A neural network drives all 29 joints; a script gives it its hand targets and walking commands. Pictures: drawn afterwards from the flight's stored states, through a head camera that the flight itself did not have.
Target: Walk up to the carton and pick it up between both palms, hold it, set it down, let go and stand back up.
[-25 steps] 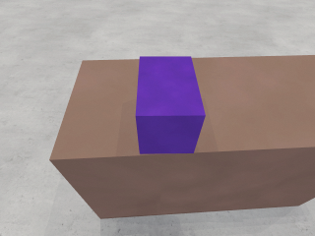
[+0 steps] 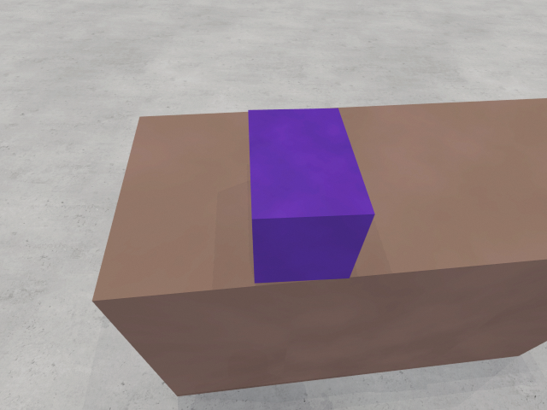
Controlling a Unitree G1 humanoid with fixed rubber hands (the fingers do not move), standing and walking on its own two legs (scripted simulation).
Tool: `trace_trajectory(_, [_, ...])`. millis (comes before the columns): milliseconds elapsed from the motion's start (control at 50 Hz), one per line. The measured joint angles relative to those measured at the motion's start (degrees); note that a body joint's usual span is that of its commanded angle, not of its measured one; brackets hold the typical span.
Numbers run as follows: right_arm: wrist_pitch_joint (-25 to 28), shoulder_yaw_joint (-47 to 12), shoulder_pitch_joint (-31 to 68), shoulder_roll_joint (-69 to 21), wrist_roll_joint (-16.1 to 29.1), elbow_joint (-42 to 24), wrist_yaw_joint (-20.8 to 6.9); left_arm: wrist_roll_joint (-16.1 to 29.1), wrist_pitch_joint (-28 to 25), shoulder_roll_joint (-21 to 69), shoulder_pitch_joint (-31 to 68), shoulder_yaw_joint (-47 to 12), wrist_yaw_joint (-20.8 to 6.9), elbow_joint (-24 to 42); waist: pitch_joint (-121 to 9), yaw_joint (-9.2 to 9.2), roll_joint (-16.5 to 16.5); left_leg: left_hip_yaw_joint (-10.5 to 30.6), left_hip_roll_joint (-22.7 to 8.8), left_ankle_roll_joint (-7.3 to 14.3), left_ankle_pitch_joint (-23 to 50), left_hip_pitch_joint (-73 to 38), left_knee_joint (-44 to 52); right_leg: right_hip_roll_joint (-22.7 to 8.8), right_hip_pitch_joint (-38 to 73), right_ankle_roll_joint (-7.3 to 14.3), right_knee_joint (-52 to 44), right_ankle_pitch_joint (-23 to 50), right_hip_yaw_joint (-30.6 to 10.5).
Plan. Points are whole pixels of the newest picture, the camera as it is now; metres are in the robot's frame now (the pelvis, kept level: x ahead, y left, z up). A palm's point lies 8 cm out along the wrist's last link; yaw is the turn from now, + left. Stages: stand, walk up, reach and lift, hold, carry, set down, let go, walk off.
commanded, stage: walk up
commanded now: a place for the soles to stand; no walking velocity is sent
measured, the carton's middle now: (297, 192) +0.45 -0.04 +0.04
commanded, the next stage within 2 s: stand in 0.32 s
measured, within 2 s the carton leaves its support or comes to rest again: neither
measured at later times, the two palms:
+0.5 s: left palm out of the picture -0.02 +0.19 -0.14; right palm out of the picture +0.00 -0.24 -0.13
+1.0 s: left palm out of the picture -0.02 +0.19 -0.15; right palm out of the picture +0.00 -0.25 -0.13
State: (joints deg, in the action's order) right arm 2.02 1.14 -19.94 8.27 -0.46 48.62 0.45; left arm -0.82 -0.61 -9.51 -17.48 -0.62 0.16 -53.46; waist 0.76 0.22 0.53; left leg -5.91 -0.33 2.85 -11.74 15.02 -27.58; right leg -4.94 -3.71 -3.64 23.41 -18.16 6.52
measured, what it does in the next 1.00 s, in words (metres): stands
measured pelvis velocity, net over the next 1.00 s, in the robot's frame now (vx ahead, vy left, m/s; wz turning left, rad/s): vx -0.01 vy -0.02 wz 0.02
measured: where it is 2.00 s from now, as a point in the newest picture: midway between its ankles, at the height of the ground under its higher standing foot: outside the picture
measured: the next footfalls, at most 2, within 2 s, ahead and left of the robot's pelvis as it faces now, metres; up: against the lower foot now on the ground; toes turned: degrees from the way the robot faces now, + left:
none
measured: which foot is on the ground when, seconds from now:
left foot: down 0.00-1.00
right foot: down 0.00-1.00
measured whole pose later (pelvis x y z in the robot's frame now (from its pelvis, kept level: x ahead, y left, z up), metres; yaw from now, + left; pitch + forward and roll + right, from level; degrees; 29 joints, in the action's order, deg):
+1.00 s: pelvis -0.01 -0.02 +0.00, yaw +1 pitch +0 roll -1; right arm 0.0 1.3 -19.9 8.2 -2.1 54.1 0.5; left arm 1.3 1.3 -9.2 -21.6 -1.9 -0.3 -54.5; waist -0.4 0.3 0.7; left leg -3.5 -1.7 0.8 -10.6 18.4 -28.6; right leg -2.7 -7.5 -1.5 26.6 -19.1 6.4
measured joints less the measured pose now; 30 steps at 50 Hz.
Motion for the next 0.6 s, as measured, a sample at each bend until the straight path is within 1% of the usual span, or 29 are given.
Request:
trace_trajectory(100, [-0.13,0.32,-1.01,0.14,-0.42,0.67,-0.06,-0.18,0.21,0.05,-0.12,0.04,0.01,-0.69,0.33,0.11,0.15,0.14,0.24,0.04,0.43,-0.28,0.57,-0.15,0.11,0.02,-0.03,0.11,0.05])
trace_trajectory(180, [-0.42,0.77,-1.92,-0.08,-0.81,1.05,-0.01,-0.39,0.46,0.26,-0.51,0.24,0.25,-0.7,0.5,-0.13,0.24,0.45,0.34,-0.06,1.06,-0.61,1.22,-0.14,0.25,0.22,-0.01,0.19,0.25])
trace_trajectory(520, [-1.23,1.01,-2.54,-0.32,-0.97,2.82,0.05,-0.46,0.22,1.67,-3.91,0.12,0.17,-1.69,0.28,-0.33,-0.2,2.47,-0.39,-1.3,3.2,-0.88,2.59,1.17,0.9,1.61,-0.83,1.23,1.65])
trace_trajectory(600, [-1.34,0.38,-2.34,0.01,-0.24,2.8,0.24,0.56,0.07,1.87,-4.82,-0.07,-0.14,-1.94,0.17,-0.03,-0.55,2.73,-0.85,-1.6,2.9,0.21,1.53,1.62,0.04,1.84,-0.24,1.1,1.67])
